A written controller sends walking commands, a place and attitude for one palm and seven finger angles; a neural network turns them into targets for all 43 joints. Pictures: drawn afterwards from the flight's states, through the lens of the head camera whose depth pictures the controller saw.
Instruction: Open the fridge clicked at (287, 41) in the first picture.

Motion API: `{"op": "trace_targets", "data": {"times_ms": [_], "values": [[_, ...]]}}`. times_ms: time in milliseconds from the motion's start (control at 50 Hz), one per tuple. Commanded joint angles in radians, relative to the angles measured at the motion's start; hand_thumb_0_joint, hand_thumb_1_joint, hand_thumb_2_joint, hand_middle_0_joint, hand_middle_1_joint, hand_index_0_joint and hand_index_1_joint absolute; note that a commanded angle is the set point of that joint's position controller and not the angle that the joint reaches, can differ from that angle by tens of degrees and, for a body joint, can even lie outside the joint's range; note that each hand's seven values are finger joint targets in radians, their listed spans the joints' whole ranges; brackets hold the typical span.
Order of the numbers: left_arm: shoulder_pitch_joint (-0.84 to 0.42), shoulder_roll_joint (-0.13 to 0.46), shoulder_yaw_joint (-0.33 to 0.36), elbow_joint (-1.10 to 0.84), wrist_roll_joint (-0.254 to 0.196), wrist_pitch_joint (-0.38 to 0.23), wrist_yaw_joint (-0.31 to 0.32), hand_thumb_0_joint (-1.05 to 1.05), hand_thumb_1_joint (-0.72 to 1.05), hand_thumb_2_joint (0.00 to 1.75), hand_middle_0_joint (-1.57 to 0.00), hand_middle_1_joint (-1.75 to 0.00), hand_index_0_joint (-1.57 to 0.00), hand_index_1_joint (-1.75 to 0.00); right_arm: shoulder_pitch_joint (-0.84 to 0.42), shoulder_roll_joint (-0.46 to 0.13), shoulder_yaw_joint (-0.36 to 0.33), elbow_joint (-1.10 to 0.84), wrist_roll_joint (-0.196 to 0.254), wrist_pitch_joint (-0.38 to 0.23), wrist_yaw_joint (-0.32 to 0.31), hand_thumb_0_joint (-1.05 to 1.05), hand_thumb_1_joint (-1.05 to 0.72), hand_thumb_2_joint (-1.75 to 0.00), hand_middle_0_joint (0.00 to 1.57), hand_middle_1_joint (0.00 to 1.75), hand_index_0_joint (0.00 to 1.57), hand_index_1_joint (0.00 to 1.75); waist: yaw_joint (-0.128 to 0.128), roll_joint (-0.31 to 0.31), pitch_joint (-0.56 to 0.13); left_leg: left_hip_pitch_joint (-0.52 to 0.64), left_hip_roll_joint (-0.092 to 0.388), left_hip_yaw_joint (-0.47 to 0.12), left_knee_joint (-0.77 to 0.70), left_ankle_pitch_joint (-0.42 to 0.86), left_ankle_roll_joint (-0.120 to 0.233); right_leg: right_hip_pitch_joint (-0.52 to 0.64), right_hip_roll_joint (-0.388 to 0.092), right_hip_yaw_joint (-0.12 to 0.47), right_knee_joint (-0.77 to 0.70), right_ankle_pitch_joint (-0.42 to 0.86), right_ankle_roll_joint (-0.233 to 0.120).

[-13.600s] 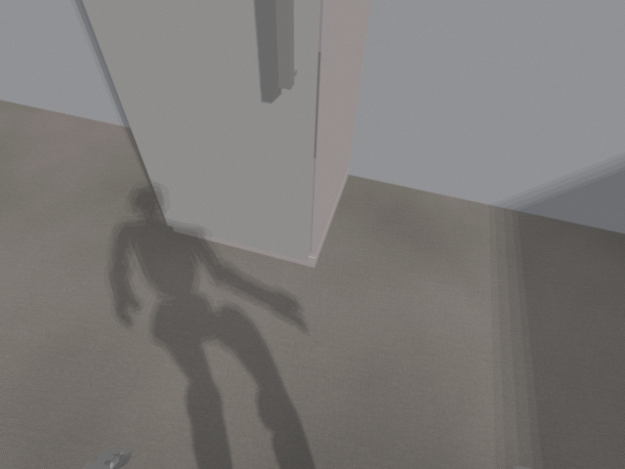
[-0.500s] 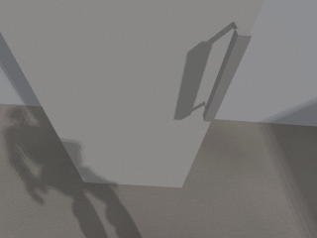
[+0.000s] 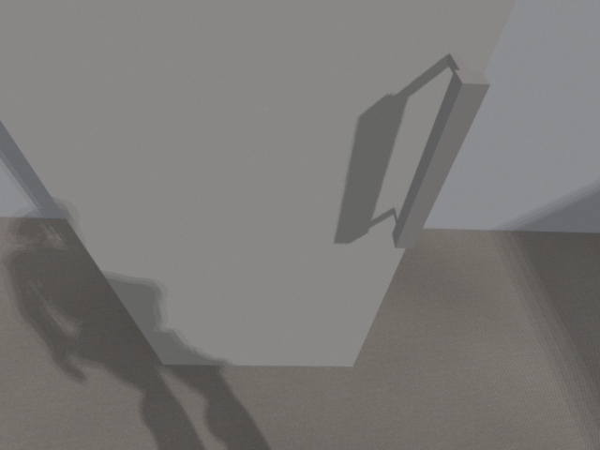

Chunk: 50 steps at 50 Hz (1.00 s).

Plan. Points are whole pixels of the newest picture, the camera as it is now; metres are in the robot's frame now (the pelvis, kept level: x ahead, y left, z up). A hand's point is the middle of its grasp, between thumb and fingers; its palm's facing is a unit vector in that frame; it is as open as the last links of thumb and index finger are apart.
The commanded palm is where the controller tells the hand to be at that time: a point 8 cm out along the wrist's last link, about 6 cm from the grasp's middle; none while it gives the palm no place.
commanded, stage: come to a stop and stand still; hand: right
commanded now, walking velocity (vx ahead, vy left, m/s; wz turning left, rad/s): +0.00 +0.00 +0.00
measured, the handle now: (425, 164) +0.44 -0.13 +0.17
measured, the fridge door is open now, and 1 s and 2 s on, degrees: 0 0 0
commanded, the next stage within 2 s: look again from close up in 0.42 s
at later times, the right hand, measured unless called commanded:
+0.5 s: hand out of the picture +0.02 -0.16 -0.17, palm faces +0.01 +0.97 -0.23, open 7.3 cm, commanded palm none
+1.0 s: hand out of the picture +0.00 -0.16 -0.17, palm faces +0.02 +0.98 -0.21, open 7.3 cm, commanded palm none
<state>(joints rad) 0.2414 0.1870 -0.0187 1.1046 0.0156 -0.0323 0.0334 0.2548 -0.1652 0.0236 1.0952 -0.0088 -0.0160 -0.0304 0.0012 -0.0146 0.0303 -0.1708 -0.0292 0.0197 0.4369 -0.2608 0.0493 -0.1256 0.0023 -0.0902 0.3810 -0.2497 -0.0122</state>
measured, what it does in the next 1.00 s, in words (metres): stands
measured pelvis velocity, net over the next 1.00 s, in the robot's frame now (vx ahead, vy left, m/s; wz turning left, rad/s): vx -0.01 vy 0.02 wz -0.01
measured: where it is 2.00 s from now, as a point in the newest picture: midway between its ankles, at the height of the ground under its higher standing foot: outside the picture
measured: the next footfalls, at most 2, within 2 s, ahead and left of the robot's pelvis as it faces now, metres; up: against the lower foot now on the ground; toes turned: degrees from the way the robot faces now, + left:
none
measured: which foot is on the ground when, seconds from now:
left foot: down 0.00-1.00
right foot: down 0.00-1.00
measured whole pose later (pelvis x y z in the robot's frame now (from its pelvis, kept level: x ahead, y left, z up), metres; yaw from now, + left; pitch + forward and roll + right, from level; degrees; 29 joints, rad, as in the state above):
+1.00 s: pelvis -0.01 +0.02 +0.00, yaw +0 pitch -1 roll -1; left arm 0.27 0.17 -0.02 1.14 0.02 -0.02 0.04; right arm 0.27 -0.17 0.01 1.10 -0.01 -0.02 -0.03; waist 0.00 0.00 0.04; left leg -0.14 -0.06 0.04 0.38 -0.23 0.08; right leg -0.12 -0.03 -0.07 0.37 -0.23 0.02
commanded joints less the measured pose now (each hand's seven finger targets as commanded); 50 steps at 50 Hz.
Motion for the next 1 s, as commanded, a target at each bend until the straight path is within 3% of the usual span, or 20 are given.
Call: {"op": "trace_targets", "data": {"times_ms": [0,200,300,460,980], "values": [[0.065,0.092,0.021,-0.019,-0.002,-0.009,0.004,0.0,0.9,0.9,-0.2,-0.3,-0.2,-0.3,0.047,-0.128,-0.029,-0.035,-0.002,-0.021,-0.006,0.0,-0.9,-0.9,0.2,0.3,0.2,0.3,0.001,0.016,-0.002,0.005,0.137,-0.131,-0.071,0.31,0.009,0.004,-0.117,0.102,-0.047,0.223,-0.014],[0.074,0.092,0.024,-0.009,-0.003,-0.008,0.007,0.0,0.9,0.9,-0.2,-0.3,-0.2,-0.3,0.049,-0.134,-0.032,-0.039,0.0,-0.025,-0.009,0.0,-0.9,-0.9,0.2,0.3,0.2,0.3,0.0,0.031,-0.028,0.044,0.144,-0.129,-0.076,0.377,0.011,0.015,-0.117,0.093,-0.044,0.223,-0.007],[0.076,0.086,0.024,-0.004,-0.003,-0.006,0.009,0.0,0.9,0.9,-0.2,-0.3,-0.2,-0.3,0.05,-0.133,-0.036,-0.04,0.0,-0.025,-0.01,0.0,-0.9,-0.9,0.2,0.3,0.2,0.3,-0.003,0.037,0.004,0.038,0.143,-0.131,-0.088,0.372,0.011,0.002,-0.116,0.093,-0.047,0.202,-0.006],[0.077,0.087,0.024,0.003,-0.001,-0.001,0.007,0.0,0.9,0.9,-0.2,-0.3,-0.2,-0.3,0.049,-0.137,-0.037,-0.041,0.002,-0.024,-0.008,0.0,-0.9,-0.9,0.2,0.3,0.2,0.3,-0.001,0.036,0.02,0.027,0.142,-0.142,-0.119,0.292,0.009,-0.013,-0.11,0.089,-0.055,0.133,0.0],[0.092,0.082,0.025,0.012,-0.001,-0.001,0.005,0.0,0.9,0.9,-0.2,-0.3,-0.2,-0.3,0.058,-0.131,-0.037,-0.032,-0.001,-0.025,-0.005,0.0,-0.9,-0.9,0.2,0.3,0.2,0.3,-0.002,0.038,0.036,0.005,0.134,-0.144,-0.145,0.195,0.006,-0.021,-0.113,0.095,-0.063,0.107,-0.002]]}}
